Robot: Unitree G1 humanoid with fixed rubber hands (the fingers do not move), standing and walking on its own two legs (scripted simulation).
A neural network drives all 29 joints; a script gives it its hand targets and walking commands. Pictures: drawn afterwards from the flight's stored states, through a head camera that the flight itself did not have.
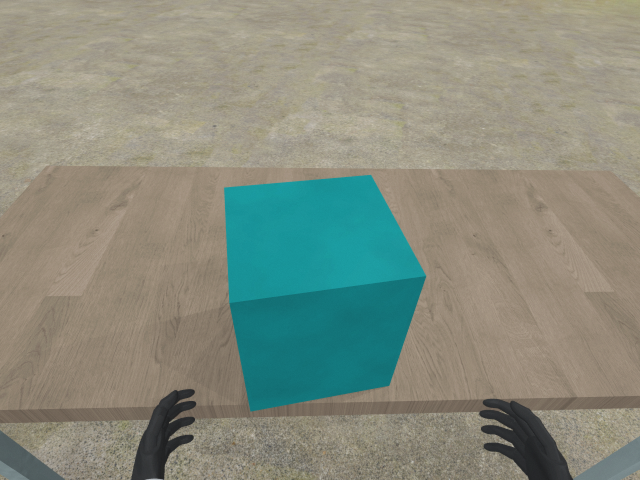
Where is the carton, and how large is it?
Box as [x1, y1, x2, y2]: [224, 175, 425, 411]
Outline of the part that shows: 370,175 224,187 229,303 250,411 385,386 389,384 425,278 425,274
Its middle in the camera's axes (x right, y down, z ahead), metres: -0.01 +0.08 +0.56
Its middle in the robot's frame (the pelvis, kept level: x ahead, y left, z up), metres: +0.37 +0.07 +0.04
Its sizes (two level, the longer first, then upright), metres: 0.210 0.200 0.250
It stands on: a table, 0.70 m high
